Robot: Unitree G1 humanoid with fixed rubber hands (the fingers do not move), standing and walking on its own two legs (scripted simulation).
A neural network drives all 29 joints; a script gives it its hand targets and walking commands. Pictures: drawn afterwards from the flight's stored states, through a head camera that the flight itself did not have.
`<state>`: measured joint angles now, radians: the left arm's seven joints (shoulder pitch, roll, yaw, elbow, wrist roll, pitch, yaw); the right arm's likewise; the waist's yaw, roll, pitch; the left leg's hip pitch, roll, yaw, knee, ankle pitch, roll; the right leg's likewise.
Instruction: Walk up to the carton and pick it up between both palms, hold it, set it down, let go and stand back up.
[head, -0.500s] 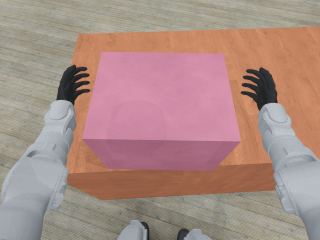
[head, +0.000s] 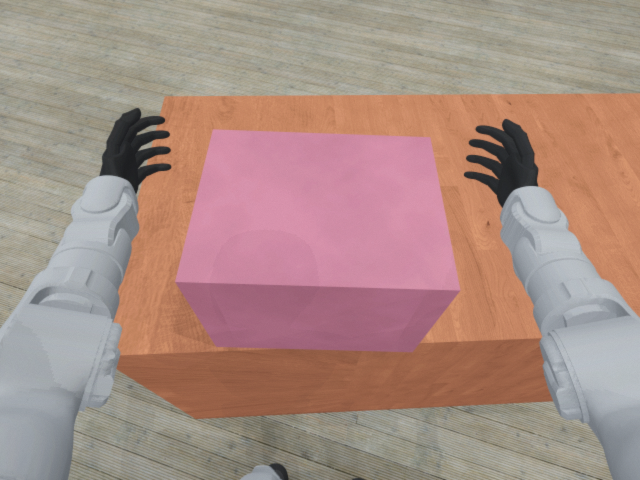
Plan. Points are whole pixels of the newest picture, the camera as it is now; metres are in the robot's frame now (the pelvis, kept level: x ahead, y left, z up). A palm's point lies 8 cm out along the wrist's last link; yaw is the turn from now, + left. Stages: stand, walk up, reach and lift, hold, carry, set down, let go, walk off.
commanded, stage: set down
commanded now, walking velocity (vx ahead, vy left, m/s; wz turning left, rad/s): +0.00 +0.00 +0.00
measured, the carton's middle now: (318, 247) +0.42 +0.03 -0.02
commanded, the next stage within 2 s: none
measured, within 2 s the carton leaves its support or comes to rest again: neither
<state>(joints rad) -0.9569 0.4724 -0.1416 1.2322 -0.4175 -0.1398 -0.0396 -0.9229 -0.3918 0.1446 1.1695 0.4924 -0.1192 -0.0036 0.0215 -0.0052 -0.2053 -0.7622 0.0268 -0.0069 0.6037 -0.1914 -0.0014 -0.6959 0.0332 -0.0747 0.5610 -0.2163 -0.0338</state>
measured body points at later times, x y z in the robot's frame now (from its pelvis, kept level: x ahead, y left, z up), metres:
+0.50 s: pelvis +0.01 +0.01 +0.02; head +0.05 +0.02 +0.47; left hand +0.39 +0.28 +0.07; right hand +0.39 -0.22 +0.06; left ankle +0.04 +0.12 -0.72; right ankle +0.02 -0.10 -0.72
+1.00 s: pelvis +0.02 +0.00 +0.02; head +0.04 +0.01 +0.47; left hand +0.31 +0.28 +0.02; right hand +0.32 -0.21 +0.02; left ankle +0.04 +0.12 -0.72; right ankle +0.02 -0.10 -0.72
